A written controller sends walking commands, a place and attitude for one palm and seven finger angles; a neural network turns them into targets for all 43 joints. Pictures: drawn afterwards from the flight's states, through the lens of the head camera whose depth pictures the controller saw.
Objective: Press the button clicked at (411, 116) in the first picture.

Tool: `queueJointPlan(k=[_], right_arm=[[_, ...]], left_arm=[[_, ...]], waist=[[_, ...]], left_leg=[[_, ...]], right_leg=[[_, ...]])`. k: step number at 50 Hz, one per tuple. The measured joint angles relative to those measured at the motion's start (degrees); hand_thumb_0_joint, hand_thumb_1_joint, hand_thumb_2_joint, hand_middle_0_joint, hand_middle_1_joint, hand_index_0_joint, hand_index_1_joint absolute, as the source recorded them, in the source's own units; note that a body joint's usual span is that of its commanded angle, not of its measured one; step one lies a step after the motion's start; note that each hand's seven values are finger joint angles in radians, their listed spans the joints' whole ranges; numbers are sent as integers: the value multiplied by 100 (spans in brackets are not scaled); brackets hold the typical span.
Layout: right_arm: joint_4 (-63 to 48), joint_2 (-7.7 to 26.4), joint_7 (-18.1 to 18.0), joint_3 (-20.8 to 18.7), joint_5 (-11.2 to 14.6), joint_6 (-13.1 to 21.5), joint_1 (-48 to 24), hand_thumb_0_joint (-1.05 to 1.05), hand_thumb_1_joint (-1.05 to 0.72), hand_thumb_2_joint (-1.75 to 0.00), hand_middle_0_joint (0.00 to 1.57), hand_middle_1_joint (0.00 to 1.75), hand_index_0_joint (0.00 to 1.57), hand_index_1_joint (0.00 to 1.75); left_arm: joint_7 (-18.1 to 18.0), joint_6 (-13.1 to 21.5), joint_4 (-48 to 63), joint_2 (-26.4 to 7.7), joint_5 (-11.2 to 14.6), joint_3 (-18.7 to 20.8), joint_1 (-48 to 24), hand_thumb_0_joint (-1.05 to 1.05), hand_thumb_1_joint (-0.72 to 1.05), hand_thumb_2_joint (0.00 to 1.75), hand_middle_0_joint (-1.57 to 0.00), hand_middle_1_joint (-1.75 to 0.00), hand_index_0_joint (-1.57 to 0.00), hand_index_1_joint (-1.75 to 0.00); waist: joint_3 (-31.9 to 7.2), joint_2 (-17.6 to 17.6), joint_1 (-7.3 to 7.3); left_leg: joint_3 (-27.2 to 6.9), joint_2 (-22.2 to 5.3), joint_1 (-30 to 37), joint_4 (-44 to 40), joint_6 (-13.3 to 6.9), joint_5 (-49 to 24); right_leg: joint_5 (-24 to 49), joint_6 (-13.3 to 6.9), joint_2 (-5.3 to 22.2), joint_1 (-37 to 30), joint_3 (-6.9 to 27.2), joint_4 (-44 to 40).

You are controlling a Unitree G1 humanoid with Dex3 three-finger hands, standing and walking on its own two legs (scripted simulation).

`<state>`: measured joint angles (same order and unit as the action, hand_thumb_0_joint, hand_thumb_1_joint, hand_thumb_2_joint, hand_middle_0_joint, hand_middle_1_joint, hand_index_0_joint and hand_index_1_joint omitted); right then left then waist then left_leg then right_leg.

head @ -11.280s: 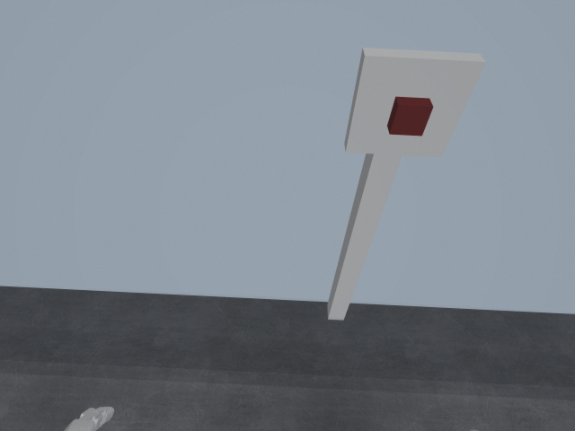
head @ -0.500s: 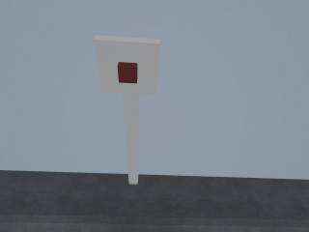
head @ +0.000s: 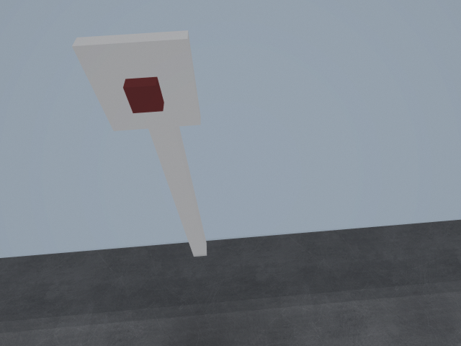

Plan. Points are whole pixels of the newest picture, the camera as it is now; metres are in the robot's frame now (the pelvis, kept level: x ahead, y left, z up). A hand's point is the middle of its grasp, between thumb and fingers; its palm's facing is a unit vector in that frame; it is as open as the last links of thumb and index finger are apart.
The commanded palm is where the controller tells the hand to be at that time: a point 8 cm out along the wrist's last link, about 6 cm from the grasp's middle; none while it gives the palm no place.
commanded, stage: look again from close up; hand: left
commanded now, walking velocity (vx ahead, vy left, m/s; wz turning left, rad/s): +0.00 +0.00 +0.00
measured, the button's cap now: (145, 94) +0.52 +0.17 +0.15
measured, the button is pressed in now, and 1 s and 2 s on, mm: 0 0 0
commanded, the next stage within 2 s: raise the hand and make a fist in 0.36 s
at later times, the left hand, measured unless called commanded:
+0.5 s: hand out of the picture +0.04 +0.15 -0.15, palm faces +0.11 -0.97 -0.23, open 7.3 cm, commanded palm +0.12 +0.20 -0.05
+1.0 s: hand out of the picture +0.12 +0.19 -0.01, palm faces +0.20 -0.98 -0.03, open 4.6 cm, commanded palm +0.12 +0.23 +0.01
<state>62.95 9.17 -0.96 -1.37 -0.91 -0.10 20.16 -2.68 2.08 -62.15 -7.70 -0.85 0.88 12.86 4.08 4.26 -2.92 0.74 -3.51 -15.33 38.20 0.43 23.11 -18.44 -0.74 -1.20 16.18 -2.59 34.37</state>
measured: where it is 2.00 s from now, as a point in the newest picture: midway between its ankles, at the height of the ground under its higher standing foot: outside the picture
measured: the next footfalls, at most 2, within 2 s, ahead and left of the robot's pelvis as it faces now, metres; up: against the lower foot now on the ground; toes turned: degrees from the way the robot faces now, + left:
none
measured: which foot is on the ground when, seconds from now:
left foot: down 0.00-1.00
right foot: down 0.00-1.00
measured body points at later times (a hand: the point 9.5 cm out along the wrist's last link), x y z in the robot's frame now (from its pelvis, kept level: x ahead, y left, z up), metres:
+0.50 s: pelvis +0.02 -0.03 +0.01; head +0.04 -0.04 +0.46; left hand +0.04 +0.20 -0.13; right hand +0.04 -0.25 -0.16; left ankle -0.03 +0.12 -0.72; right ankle +0.00 -0.12 -0.72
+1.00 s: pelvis -0.06 +0.00 -0.05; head -0.03 +0.01 +0.40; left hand +0.10 +0.24 +0.00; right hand +0.19 -0.22 -0.07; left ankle -0.04 +0.12 -0.72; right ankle +0.00 -0.12 -0.72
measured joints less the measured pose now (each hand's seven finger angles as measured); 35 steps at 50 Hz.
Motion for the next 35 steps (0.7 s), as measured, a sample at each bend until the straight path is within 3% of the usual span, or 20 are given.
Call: queueJointPlan(k=[3,7,18,24,25,26,27,30,32,35], right_arm=[[-45,-77,-13,59,-10,108,51,0,-91,-90,20,30,20,30],[-77,-74,-70,103,-16,104,-97,0,-91,-90,19,30,20,30],[-37,85,-98,108,19,94,-426,1,-93,-90,20,30,20,30],[40,71,-85,113,49,45,-480,1,-92,-90,20,30,20,30],[-169,73,-100,131,123,116,-422,1,-91,-90,20,30,20,30],[-414,85,-182,141,146,383,-305,1,-91,-90,20,30,20,30],[-602,131,-274,128,167,699,-199,1,-91,-90,20,30,20,30],[-1080,342,-396,19,320,1251,-199,1,-91,-90,20,30,20,30],[-1428,464,-407,-54,273,1464,-406,1,-91,-90,20,30,20,30],[-1974,528,-305,-128,179,1636,-807,1,-91,-90,20,30,20,30]], left_arm=[[-28,-91,-57,-91,37,13,17,1,95,90,-20,-30,-21,-30],[18,-79,-12,-60,47,-24,-7,1,95,90,-20,-30,-20,-30],[52,-14,-38,-62,44,-45,174,0,93,90,-20,-30,-20,-30],[22,-8,-113,-32,35,-45,294,0,92,90,-20,-30,-20,-30],[-3,-334,783,-40,269,-11,589,1,92,90,-20,-30,-21,-30],[-52,-393,1842,-72,403,30,954,1,93,90,-20,-31,-21,-30],[-162,-236,2744,-98,516,10,1236,2,93,90,-21,-31,-22,-31],[-397,30,4616,-75,829,-23,1399,2,94,90,-24,-34,-24,-34],[-290,443,5332,-29,897,94,1185,2,93,90,-27,-37,-27,-37],[189,1425,5637,5,1009,341,701,2,92,90,-32,-44,-33,-43]], waist=[[-300,-230,35],[-461,-141,155],[-323,-130,232],[-232,-194,286],[-181,-240,338],[-161,-285,426],[-206,-265,473],[-406,-132,389],[-572,-94,302],[-868,-211,241]], left_leg=[[25,102,295,-317,106,-69],[11,95,501,-525,120,-107],[-14,72,785,-1032,235,-322],[16,0,702,-862,229,-364],[32,2,617,-708,114,-385],[68,13,645,-750,46,-379],[69,8,662,-843,72,-342],[-76,123,446,-816,215,-305],[-118,206,94,-565,153,-312],[-63,271,-619,-26,125,-203]], right_leg=[[-149,-14,102,-139,21,50],[-168,-45,90,-313,1,-72],[-104,-149,60,-496,-38,-330],[-39,-164,7,-541,-71,-440],[-14,-154,1,-496,-42,-421],[-9,-160,-1,-446,16,-371],[-15,-163,-4,-394,22,-332],[-65,-111,134,-188,-113,-170],[-99,-67,225,133,-144,63],[-213,-39,305,894,-72,652]])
